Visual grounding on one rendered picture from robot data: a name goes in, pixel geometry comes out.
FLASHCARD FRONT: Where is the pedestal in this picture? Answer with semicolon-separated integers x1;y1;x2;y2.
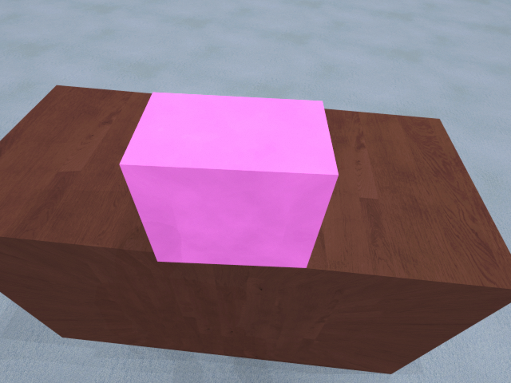
0;85;511;374

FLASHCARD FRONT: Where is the carton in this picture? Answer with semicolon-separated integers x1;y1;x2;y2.
120;93;339;268

